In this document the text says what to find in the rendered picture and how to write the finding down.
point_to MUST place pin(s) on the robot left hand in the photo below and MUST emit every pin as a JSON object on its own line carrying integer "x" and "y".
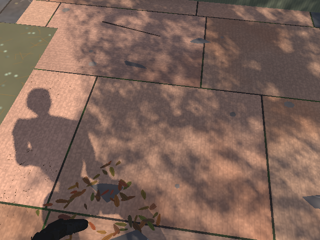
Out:
{"x": 61, "y": 228}

